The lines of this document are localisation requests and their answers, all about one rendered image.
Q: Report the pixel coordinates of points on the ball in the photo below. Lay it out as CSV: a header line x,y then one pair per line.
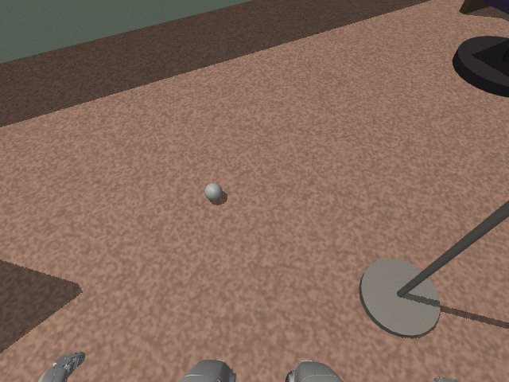
x,y
213,191

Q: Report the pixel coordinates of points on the floor lamp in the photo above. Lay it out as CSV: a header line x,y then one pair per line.
x,y
400,298

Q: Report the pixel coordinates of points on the office chair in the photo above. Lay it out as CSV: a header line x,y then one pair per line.
x,y
483,61

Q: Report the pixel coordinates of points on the left robot hand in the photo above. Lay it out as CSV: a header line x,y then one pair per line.
x,y
63,368

